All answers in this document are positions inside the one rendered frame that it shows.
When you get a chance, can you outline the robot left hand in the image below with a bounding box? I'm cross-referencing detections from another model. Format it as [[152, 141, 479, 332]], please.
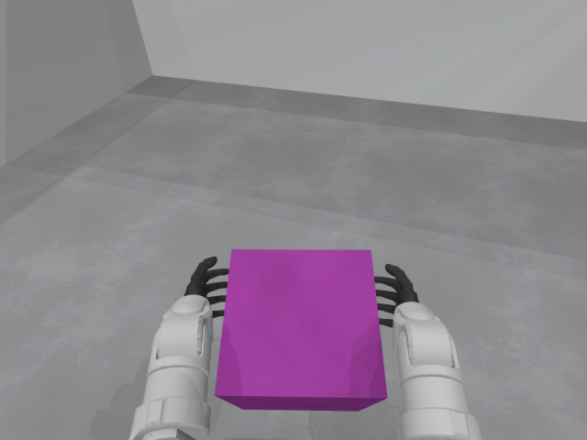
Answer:
[[184, 257, 229, 318]]

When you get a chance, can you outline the robot left forearm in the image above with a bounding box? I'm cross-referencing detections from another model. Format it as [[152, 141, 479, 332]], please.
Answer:
[[128, 294, 213, 440]]

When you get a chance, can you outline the robot right forearm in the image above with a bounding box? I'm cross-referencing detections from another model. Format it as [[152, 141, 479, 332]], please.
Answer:
[[393, 302, 482, 440]]

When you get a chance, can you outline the robot right hand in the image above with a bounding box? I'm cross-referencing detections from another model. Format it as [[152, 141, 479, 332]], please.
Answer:
[[374, 264, 420, 328]]

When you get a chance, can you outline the carton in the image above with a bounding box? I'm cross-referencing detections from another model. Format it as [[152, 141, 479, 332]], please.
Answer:
[[215, 249, 388, 412]]

